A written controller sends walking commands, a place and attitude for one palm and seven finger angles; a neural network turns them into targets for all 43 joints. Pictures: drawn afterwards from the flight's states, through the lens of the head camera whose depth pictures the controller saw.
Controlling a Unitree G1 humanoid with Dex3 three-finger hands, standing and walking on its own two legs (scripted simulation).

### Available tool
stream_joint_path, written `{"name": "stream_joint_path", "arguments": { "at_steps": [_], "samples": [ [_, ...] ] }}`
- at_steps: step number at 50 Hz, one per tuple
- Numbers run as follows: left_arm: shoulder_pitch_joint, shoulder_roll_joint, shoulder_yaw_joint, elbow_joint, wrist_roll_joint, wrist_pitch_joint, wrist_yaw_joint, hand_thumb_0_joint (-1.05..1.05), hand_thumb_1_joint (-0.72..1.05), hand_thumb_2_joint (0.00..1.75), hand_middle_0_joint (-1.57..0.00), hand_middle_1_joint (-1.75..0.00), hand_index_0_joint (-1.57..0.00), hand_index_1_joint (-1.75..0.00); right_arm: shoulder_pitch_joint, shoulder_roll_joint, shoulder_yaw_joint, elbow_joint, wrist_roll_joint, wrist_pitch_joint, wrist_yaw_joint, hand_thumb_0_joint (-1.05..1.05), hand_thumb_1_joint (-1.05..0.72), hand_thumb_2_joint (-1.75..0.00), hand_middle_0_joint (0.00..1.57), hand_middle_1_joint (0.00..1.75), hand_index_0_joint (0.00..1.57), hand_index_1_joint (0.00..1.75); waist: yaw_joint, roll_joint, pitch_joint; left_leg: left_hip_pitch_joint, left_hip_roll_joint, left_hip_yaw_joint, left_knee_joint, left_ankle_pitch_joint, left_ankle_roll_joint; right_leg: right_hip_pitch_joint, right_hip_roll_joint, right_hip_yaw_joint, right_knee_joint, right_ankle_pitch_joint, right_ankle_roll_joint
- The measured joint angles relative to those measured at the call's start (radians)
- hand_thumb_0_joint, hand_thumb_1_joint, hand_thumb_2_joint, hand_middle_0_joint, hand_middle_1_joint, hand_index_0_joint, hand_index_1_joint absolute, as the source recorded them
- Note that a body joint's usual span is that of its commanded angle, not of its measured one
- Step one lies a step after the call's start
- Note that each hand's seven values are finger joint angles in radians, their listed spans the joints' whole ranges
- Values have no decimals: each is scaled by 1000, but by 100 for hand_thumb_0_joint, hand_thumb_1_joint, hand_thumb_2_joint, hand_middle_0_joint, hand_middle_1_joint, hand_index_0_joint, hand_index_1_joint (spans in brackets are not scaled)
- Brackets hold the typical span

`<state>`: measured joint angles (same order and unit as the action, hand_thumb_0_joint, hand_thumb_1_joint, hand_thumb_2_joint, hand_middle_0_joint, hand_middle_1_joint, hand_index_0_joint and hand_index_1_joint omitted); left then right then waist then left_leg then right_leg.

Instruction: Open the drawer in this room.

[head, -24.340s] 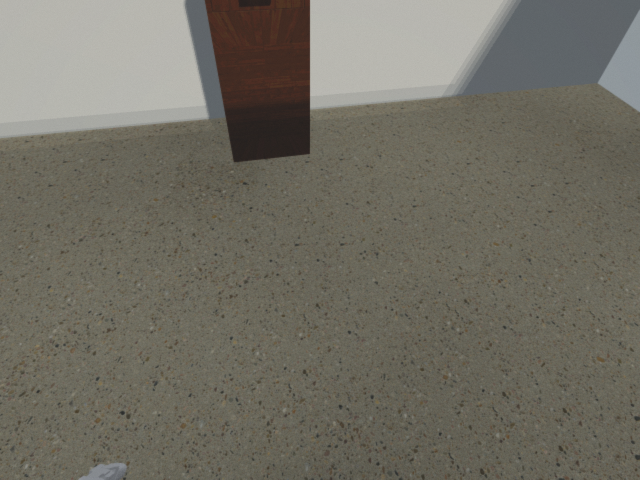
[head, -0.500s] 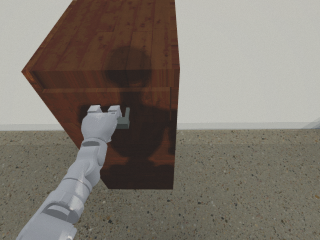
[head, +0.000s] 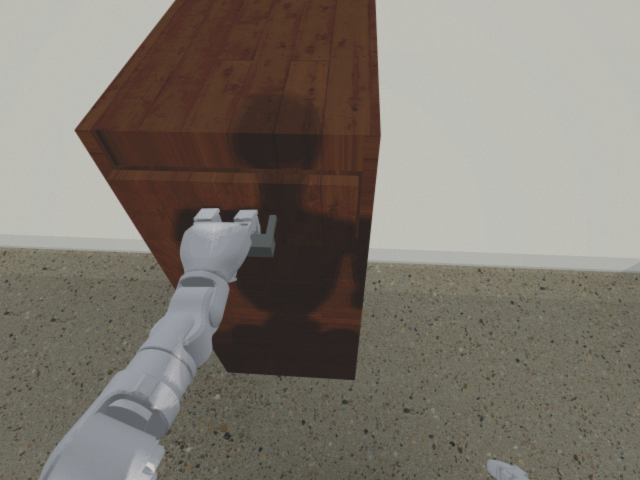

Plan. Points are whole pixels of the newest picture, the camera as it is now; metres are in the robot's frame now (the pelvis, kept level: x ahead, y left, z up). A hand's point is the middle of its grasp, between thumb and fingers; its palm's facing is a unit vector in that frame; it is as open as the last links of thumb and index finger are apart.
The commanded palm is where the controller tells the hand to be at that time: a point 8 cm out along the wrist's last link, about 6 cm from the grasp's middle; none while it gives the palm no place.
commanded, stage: pull the drawer open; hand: left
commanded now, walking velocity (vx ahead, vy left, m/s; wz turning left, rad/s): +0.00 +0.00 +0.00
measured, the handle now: (235, 232) +0.45 +0.15 +0.04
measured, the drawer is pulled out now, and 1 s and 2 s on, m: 0.02 0.22 0.30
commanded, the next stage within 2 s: open the thumb to release the handle in 1.66 s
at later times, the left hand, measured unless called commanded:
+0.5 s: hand (218, 314) +0.33 +0.15 +0.01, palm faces +0.01 -0.14 -0.99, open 5.7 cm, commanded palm +0.28 +0.16 +0.07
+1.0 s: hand (194, 411) +0.20 +0.16 +0.02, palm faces +0.01 -0.18 -0.98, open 5.9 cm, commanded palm +0.16 +0.16 +0.07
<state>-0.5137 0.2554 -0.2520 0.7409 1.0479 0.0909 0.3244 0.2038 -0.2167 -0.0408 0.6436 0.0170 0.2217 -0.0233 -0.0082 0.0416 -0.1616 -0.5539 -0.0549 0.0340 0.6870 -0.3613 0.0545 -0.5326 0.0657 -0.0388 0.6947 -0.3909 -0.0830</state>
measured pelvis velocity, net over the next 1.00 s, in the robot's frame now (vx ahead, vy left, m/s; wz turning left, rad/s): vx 0.00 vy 0.00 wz -0.04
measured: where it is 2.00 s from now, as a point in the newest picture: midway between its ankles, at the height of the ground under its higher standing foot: outside the picture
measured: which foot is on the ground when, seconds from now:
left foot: down 0.00-1.00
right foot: down 0.00-1.00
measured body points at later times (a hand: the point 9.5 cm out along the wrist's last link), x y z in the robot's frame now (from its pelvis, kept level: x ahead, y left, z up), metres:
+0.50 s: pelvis +0.01 +0.00 +0.00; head +0.04 -0.02 +0.45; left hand +0.32 +0.16 +0.07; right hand +0.15 -0.25 -0.11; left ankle -0.02 +0.09 -0.72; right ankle -0.04 -0.07 -0.72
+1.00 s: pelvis +0.00 +0.00 -0.01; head +0.01 -0.04 +0.44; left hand +0.20 +0.16 +0.07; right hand +0.22 -0.20 -0.10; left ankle -0.02 +0.09 -0.72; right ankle -0.04 -0.07 -0.72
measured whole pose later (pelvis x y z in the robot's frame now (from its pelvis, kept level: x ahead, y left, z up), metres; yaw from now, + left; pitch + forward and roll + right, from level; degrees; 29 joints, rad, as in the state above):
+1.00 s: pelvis +0.00 +0.00 -0.01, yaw -2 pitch +8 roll +1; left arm 0.40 0.29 -0.27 -0.15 1.08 0.09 0.34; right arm 0.09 -0.20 0.02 0.53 -0.02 0.16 0.09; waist 0.09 0.06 -0.14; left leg -0.47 -0.05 0.07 0.74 -0.41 0.05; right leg -0.47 0.08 0.00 0.77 -0.44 -0.09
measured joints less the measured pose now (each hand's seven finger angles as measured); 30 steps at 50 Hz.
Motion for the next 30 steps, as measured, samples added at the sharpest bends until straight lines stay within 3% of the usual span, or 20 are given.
{"name": "stream_joint_path", "arguments": {
  "at_steps": [8, 18, 22, 30],
  "samples": [
    [39, 17, 23, -33, -11, 2, 10, 2, 70, 79, -32, -135, -42, -135, 46, -10, -12, 9, 3, 7, 10, 1, -91, -90, 20, 30, 20, 30, -13, 7, -1, -1, 7, 15, -7, 4, 0, -8, 7, 15, -3, 9, 0],
    [310, 31, 48, -337, -30, 36, -1, 4, 71, 77, -26, -135, -42, -135, 54, -28, -12, -19, 8, 0, 36, 1, -91, -90, 20, 30, 20, 30, -15, 6, 0, 63, 15, 43, -55, 4, 1, 43, 17, 50, -41, 16, 4],
    [426, 26, 29, -463, -22, 51, 6, 5, 71, 77, -25, -135, -42, -135, 19, -32, -9, -35, 7, -14, 48, 1, -91, -90, 20, 30, 20, 30, -3, 4, 2, 83, 13, 44, -58, -2, 2, 62, 15, 53, -43, 10, 6],
    [571, 10, -34, -610, 1, 63, 8, 6, 69, 78, -26, -135, -42, -135, -82, -27, 5, -63, -3, -40, 65, 1, -91, -90, 20, 30, 20, 30, 46, 9, 4, 102, 2, 34, -32, -19, 5, 84, 5, 43, -15, -13, 9]
  ]
}}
